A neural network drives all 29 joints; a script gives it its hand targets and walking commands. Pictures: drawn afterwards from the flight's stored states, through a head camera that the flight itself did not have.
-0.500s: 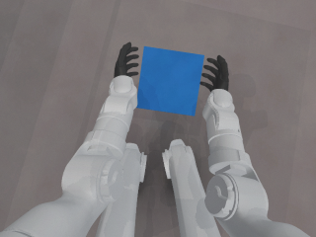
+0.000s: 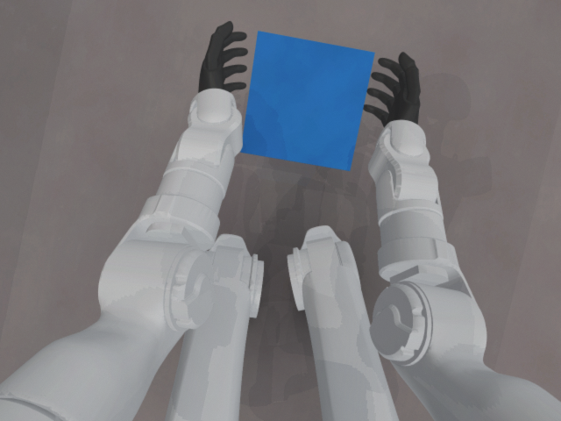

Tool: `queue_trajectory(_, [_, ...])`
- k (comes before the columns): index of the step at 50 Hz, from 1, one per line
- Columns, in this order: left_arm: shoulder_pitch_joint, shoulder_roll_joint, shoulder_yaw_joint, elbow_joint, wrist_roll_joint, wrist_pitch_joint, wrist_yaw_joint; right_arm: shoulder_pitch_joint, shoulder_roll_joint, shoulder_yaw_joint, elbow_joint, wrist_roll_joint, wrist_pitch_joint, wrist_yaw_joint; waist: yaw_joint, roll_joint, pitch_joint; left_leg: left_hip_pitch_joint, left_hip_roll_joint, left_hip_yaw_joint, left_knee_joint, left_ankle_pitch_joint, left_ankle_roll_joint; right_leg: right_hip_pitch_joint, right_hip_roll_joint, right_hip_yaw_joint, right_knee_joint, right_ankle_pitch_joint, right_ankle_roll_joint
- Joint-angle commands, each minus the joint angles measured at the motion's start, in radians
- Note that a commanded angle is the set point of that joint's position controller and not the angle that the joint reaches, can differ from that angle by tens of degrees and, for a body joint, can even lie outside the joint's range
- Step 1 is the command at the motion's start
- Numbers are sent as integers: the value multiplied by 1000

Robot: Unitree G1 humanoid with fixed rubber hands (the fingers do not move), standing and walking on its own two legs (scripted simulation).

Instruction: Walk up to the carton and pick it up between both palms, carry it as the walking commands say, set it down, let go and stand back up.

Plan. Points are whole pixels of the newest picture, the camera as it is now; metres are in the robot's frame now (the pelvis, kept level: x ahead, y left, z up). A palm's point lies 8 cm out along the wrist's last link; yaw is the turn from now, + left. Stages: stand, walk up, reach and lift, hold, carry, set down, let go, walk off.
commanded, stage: set down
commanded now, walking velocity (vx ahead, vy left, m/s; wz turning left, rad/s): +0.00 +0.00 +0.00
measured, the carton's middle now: (301, 109) +0.51 -0.06 -0.23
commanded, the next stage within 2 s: none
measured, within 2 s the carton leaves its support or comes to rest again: rests again in 1.70 s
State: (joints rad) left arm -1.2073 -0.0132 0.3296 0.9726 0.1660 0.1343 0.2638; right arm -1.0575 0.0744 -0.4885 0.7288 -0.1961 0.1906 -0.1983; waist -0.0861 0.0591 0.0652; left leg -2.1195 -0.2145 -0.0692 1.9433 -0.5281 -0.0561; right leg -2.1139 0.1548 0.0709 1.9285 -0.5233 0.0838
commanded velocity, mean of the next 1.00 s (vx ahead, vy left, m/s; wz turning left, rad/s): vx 0.00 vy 0.00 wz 0.00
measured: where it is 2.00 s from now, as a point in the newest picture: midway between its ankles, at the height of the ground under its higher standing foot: (277, 310)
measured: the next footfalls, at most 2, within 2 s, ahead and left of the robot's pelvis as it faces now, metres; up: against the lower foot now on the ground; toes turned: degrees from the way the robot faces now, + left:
none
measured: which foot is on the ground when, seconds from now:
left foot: down 0.00-1.00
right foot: down 0.00-1.00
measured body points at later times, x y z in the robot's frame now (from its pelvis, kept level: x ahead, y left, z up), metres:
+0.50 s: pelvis +0.00 +0.00 -0.05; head +0.35 -0.02 +0.23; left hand +0.54 +0.06 -0.22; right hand +0.49 -0.18 -0.22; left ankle +0.11 +0.11 -0.41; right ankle +0.12 -0.12 -0.41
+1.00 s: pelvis +0.01 +0.00 -0.07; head +0.35 -0.02 +0.21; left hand +0.54 +0.06 -0.24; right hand +0.49 -0.19 -0.24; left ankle +0.11 +0.11 -0.41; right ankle +0.12 -0.12 -0.41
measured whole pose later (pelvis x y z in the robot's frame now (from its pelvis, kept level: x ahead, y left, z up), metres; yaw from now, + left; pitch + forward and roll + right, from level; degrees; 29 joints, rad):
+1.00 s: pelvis +0.01 +0.00 -0.07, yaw +0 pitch +34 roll -1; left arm -1.37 0.12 0.23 1.11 0.09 0.12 0.20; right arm -1.22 -0.04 -0.44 0.88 -0.12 0.16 -0.14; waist -0.11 0.05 0.33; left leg -2.19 -0.20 -0.03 2.20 -0.60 -0.04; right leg -2.18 0.13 0.04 2.18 -0.60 0.07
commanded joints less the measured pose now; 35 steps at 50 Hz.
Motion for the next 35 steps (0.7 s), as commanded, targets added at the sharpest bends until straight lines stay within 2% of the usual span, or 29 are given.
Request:
queue_trajectory(1, [-510,-935,-365,21,-68,-12,-254,-657,805,487,-6,89,-38,257,-62,18,-1107,521,-9,80,-141,169,34,590,6,-117,-134,283,-27])
queue_trajectory(14, [-582,-888,-397,23,-114,-18,-261,-733,763,513,-3,137,-50,259,-64,11,-1088,452,-7,95,-31,191,36,547,-3,-123,-31,313,-19])
queue_trajectory(21, [-637,-847,-385,37,-119,-18,-277,-789,732,496,10,144,-53,271,-69,16,-1009,390,-2,98,8,156,44,479,-9,-123,11,290,-25])
queue_trajectory(27, [-647,-816,-370,52,-125,-25,-289,-797,694,466,31,138,-64,278,-79,20,-903,358,-6,87,46,202,48,451,-9,-115,48,334,-32])
queue_trajectory(35, [-617,-795,-354,77,-118,-28,-298,-774,684,445,53,129,-67,292,-76,19,-846,355,-7,78,72,241,54,425,-5,-113,77,354,-38])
